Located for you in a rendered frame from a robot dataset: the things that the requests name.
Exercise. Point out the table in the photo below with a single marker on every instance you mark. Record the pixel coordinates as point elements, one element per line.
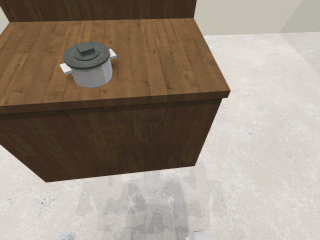
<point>154,114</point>

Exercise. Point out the lid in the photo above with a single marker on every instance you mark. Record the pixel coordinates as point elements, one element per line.
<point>73,58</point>

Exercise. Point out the knob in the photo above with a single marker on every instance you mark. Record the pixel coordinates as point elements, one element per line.
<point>85,48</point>

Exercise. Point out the pot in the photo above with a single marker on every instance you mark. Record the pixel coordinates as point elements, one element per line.
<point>92,78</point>

